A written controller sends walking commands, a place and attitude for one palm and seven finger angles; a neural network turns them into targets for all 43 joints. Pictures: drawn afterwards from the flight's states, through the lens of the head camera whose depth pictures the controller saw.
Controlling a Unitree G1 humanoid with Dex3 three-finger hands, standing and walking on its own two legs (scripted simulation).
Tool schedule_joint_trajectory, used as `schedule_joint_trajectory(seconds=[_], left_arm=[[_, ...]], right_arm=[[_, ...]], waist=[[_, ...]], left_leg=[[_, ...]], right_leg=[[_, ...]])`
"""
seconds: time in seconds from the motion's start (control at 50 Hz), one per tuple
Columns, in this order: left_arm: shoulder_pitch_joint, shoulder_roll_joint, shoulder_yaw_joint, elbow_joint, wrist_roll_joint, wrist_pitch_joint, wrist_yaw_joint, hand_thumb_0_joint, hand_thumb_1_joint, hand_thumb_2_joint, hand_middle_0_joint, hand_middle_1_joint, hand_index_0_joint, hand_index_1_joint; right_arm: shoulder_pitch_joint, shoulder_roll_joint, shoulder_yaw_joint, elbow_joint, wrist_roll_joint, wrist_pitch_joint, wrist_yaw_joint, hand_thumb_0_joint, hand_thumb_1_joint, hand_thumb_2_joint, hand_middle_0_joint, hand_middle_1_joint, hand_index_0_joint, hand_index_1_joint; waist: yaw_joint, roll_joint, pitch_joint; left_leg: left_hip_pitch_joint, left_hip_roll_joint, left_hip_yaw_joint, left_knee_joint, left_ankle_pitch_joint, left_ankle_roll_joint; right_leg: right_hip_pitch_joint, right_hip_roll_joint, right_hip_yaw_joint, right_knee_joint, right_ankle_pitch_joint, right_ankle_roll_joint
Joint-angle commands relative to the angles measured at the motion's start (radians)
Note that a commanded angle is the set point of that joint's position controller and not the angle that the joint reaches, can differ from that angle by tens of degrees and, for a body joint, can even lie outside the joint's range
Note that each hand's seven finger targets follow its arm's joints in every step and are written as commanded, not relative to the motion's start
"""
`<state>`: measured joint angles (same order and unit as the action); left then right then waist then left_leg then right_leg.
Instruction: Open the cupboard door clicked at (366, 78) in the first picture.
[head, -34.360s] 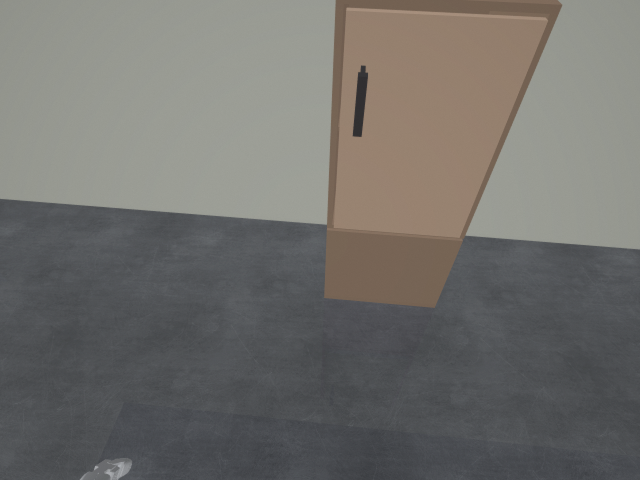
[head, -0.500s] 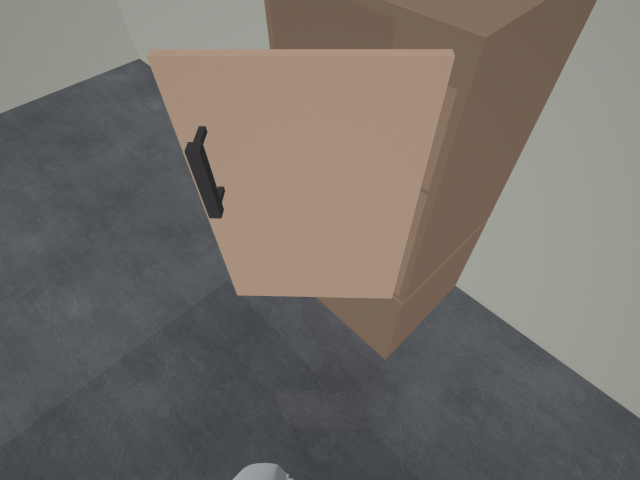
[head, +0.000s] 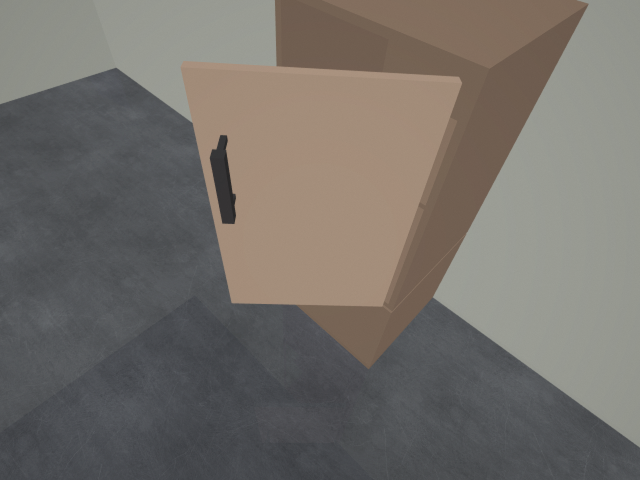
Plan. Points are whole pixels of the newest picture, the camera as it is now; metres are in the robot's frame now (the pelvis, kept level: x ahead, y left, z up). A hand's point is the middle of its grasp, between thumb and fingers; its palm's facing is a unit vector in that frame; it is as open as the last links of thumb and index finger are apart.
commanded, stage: come to a stop and stand still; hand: left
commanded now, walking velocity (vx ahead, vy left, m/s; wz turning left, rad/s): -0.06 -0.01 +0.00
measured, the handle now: (226, 181) +0.53 +0.18 +0.06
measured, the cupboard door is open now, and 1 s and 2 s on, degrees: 44 44 44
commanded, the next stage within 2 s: look again from close up in 0.42 s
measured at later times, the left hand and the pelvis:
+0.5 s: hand out of the picture +0.02 +0.15 -0.18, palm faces +0.07 -0.98 -0.20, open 7.1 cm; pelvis +0.01 -0.03 +0.00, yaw +1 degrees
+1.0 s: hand out of the picture -0.07 +0.18 -0.19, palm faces +0.07 -0.98 -0.18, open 7.3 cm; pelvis -0.04 +0.01 -0.01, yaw +2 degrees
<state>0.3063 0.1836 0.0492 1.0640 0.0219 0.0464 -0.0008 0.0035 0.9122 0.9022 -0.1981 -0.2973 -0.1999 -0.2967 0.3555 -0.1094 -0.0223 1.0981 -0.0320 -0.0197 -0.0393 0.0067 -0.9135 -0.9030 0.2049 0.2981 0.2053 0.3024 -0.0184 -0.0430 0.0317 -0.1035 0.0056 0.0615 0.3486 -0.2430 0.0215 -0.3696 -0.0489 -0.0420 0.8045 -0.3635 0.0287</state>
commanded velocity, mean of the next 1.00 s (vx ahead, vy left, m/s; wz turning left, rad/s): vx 0.00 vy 0.00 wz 0.00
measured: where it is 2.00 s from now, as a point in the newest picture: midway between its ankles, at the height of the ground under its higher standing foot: outside the picture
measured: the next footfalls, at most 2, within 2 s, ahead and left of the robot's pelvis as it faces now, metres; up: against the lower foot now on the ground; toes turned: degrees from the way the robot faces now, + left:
right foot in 0.10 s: +0.05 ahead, -0.13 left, +0.00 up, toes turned +1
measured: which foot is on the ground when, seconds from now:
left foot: down 0.00-1.00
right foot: up 0.00-0.08, down 0.10-1.00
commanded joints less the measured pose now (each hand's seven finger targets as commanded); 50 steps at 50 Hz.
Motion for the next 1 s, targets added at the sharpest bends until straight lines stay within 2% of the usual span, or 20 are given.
schedule_joint_trajectory(seconds=[0.0, 0.04, 0.06, 0.08, 0.1, 0.12, 0.14, 0.18, 0.22, 0.26, 0.32, 0.48, 0.5, 0.52, 0.54, 0.58, 0.64, 0.7, 0.84, 0.98], left_arm=[[-0.037, -0.001, -0.003, -0.071, -0.010, -0.036, 0.008, 0.000, 0.900, 0.900, -0.200, -0.300, -0.200, -0.300], [0.032, 0.015, 0.000, -0.036, -0.011, -0.049, 0.013, 0.000, 0.900, 0.900, -0.200, -0.300, -0.200, -0.300], [0.069, 0.045, 0.002, -0.015, -0.012, -0.058, 0.021, 0.000, 0.900, 0.900, -0.200, -0.300, -0.200, -0.300], [0.092, 0.081, 0.005, 0.006, -0.012, -0.064, 0.031, 0.000, 0.900, 0.900, -0.200, -0.300, -0.200, -0.300], [0.092, 0.103, 0.003, 0.020, -0.014, -0.067, 0.036, 0.000, 0.900, 0.900, -0.200, -0.300, -0.200, -0.300], [0.071, 0.098, -0.002, 0.012, -0.013, -0.064, 0.038, 0.000, 0.900, 0.900, -0.200, -0.300, -0.200, -0.300], [0.046, 0.086, -0.001, 0.014, -0.011, -0.067, 0.042, 0.000, 0.900, 0.900, -0.200, -0.300, -0.200, -0.300], [-0.005, 0.054, -0.015, 0.010, -0.014, -0.064, 0.043, 0.000, 0.900, 0.900, -0.200, -0.300, -0.200, -0.300], [-0.031, 0.038, -0.018, 0.010, -0.018, -0.061, 0.043, 0.000, 0.900, 0.900, -0.200, -0.300, -0.200, -0.300], [-0.035, 0.027, -0.021, 0.005, -0.022, -0.055, 0.041, 0.000, 0.900, 0.900, -0.200, -0.300, -0.200, -0.300], [-0.004, 0.025, -0.025, 0.025, -0.017, -0.052, 0.041, 0.000, 0.900, 0.900, -0.200, -0.300, -0.200, -0.300], [0.028, 0.035, -0.031, 0.035, -0.013, -0.064, 0.043, 0.000, 0.900, 0.900, -0.200, -0.300, -0.200, -0.300], [0.109, 0.095, -0.028, 0.073, -0.002, -0.085, 0.081, 0.000, 0.900, 0.900, -0.200, -0.300, -0.200, -0.300], [0.102, 0.132, -0.022, 0.053, 0.000, -0.105, 0.075, 0.000, 0.900, 0.900, -0.200, -0.300, -0.200, -0.300], [0.103, 0.118, -0.022, 0.030, -0.001, -0.107, 0.070, 0.000, 0.900, 0.900, -0.200, -0.300, -0.200, -0.300], [0.064, 0.084, -0.037, 0.022, -0.009, -0.098, 0.065, 0.000, 0.900, 0.900, -0.200, -0.300, -0.200, -0.300], [0.033, 0.057, -0.043, 0.005, -0.005, -0.077, 0.052, 0.000, 0.900, 0.900, -0.200, -0.300, -0.200, -0.300], [0.057, 0.050, -0.048, 0.009, 0.000, -0.063, 0.044, 0.000, 0.900, 0.900, -0.200, -0.300, -0.200, -0.300], [0.114, 0.037, -0.044, -0.006, 0.009, -0.050, 0.036, 0.000, 0.900, 0.900, -0.200, -0.300, -0.200, -0.300], [0.124, 0.032, -0.043, -0.015, 0.006, -0.059, 0.034, 0.000, 0.900, 0.900, -0.200, -0.300, -0.200, -0.300]], right_arm=[[0.059, -0.179, -0.031, -0.001, 0.001, -0.002, -0.022, 0.000, -0.900, -0.900, 0.200, 0.300, 0.200, 0.300], [0.058, -0.164, -0.029, 0.013, 0.012, -0.002, -0.020, 0.000, -0.900, -0.900, 0.200, 0.300, 0.200, 0.300], [0.070, -0.133, -0.024, 0.017, 0.021, -0.005, -0.014, 0.000, -0.900, -0.900, 0.200, 0.300, 0.200, 0.300], [0.069, -0.083, -0.011, 0.014, 0.028, -0.004, -0.009, 0.000, -0.900, -0.900, 0.200, 0.300, 0.200, 0.300], [0.066, -0.055, -0.007, 0.013, 0.027, 0.004, -0.009, 0.000, -0.900, -0.900, 0.200, 0.300, 0.200, 0.300], [0.067, -0.048, -0.008, 0.018, 0.023, 0.013, -0.010, 0.000, -0.900, -0.900, 0.200, 0.300, 0.200, 0.300], [0.065, -0.036, -0.006, 0.030, 0.020, 0.024, -0.011, 0.000, -0.900, -0.900, 0.200, 0.300, 0.200, 0.300], [0.077, -0.045, -0.007, 0.052, 0.019, 0.032, -0.011, 0.000, -0.900, -0.900, 0.200, 0.300, 0.200, 0.300], [0.105, -0.038, -0.006, 0.083, 0.019, 0.026, -0.008, 0.000, -0.900, -0.900, 0.200, 0.300, 0.200, 0.300], [0.080, -0.057, -0.002, 0.088, 0.016, 0.020, -0.005, 0.000, -0.900, -0.900, 0.200, 0.300, 0.200, 0.300], [0.042, -0.061, -0.001, 0.083, 0.017, 0.015, -0.005, 0.000, -0.900, -0.900, 0.200, 0.300, 0.200, 0.300], [0.006, -0.082, -0.004, 0.065, 0.022, 0.014, -0.004, 0.000, -0.900, -0.900, 0.200, 0.300, 0.200, 0.300], [-0.111, -0.147, -0.006, -0.021, 0.027, -0.007, 0.009, 0.000, -0.900, -0.900, 0.200, 0.300, 0.200, 0.300], [-0.093, -0.096, 0.006, -0.065, 0.027, -0.003, 0.015, 0.000, -0.900, -0.900, 0.200, 0.300, 0.200, 0.300], [-0.012, -0.065, 0.000, -0.053, 0.026, -0.009, 0.013, 0.000, -0.900, -0.900, 0.200, 0.300, 0.200, 0.300], [0.021, -0.096, -0.003, -0.040, 0.027, -0.013, 0.010, 0.000, -0.900, -0.900, 0.200, 0.300, 0.200, 0.300], [-0.014, -0.120, 0.000, -0.050, 0.020, -0.010, 0.009, 0.000, -0.900, -0.900, 0.200, 0.300, 0.200, 0.300], [-0.042, -0.131, 0.003, -0.078, 0.019, -0.002, 0.014, 0.000, -0.900, -0.900, 0.200, 0.300, 0.200, 0.300], [-0.039, -0.173, -0.008, -0.105, 0.013, 0.001, 0.020, 0.000, -0.900, -0.900, 0.200, 0.300, 0.200, 0.300], [-0.018, -0.161, -0.006, -0.100, 0.016, -0.001, 0.020, 0.000, -0.900, -0.900, 0.200, 0.300, 0.200, 0.300]], waist=[[-0.007, 0.214, -0.002], [0.025, 0.166, -0.044], [0.032, 0.093, -0.083], [0.033, -0.031, -0.102], [0.029, -0.088, -0.075], [0.023, -0.055, -0.035], [0.015, -0.149, -0.030], [0.001, -0.145, 0.021], [-0.012, -0.047, 0.035], [0.007, 0.049, 0.073], [0.023, 0.110, 0.115], [0.015, 0.020, 0.036], [0.062, -0.009, 0.090], [0.016, -0.043, 0.041], [-0.001, -0.039, -0.078], [-0.012, -0.050, -0.170], [0.005, 0.079, -0.025], [0.016, 0.078, 0.124], [0.032, 0.127, 0.123], [0.031, 0.060, 0.090]], left_leg=[[0.030, 0.252, -0.170, -0.013, 0.527, 0.113], [-0.029, 0.191, -0.130, 0.076, 0.448, 0.052], [-0.118, 0.149, -0.091, 0.124, 0.321, 0.011], [-0.227, 0.093, -0.032, 0.151, 0.065, -0.027], [-0.247, 0.055, -0.002, 0.166, -0.140, -0.043], [-0.220, 0.055, -0.009, 0.208, -0.197, -0.041], [-0.191, 0.073, -0.013, 0.232, -0.191, -0.044], [-0.149, 0.084, -0.025, 0.208, -0.130, -0.044], [-0.070, 0.097, -0.027, 0.089, 0.078, -0.040], [-0.088, 0.121, -0.047, 0.033, 0.151, -0.038], [-0.111, 0.121, -0.048, -0.003, 0.155, -0.031], [-0.038, 0.117, -0.038, -0.009, 0.158, -0.030], [-0.169, 0.101, 0.006, 0.230, 0.115, -0.047], [-0.184, 0.059, 0.002, 0.231, 0.010, -0.039], [-0.131, 0.053, -0.012, 0.184, -0.059, -0.023], [-0.061, 0.074, -0.031, 0.124, 0.073, -0.022], [-0.107, 0.110, -0.070, 0.074, 0.137, -0.007], [-0.228, 0.100, -0.106, -0.013, -0.112, 0.002], [-0.342, 0.115, -0.166, -0.124, -0.364, 0.025], [-0.305, 0.103, -0.165, -0.097, -0.297, 0.029]], right_leg=[[0.043, 0.015, -0.020, -0.208, 0.004, -0.010], [0.220, 0.014, -0.025, -0.424, 0.234, -0.014], [0.363, -0.053, 0.048, -0.432, 0.395, -0.030], [0.460, -0.173, 0.147, -0.402, 0.601, -0.072], [0.425, -0.252, 0.174, -0.411, 0.678, -0.122], [0.354, -0.267, 0.156, -0.438, 0.654, -0.147], [0.310, -0.228, 0.157, -0.448, 0.648, -0.154], [0.231, -0.194, 0.110, -0.460, 0.577, -0.146], [0.177, -0.139, 0.067, -0.439, 0.450, -0.116], [0.170, -0.077, 0.033, -0.440, 0.324, -0.074], [0.196, -0.061, 0.039, -0.451, 0.309, -0.058], [0.230, -0.074, 0.044, -0.466, 0.398, -0.049], [0.203, -0.139, 0.116, -0.421, 0.835, -0.023], [0.286, -0.189, 0.103, -0.377, 1.176, -0.053], [0.331, -0.198, 0.103, -0.326, 1.160, -0.076], [0.321, -0.140, 0.051, -0.304, 0.833, -0.078], [0.186, -0.076, 0.044, -0.352, 0.316, -0.059], [0.108, -0.052, 0.056, -0.412, 0.034, -0.055], [0.151, -0.019, 0.007, -0.352, 0.041, -0.040], [0.144, -0.034, 0.039, -0.379, 0.053, -0.045]])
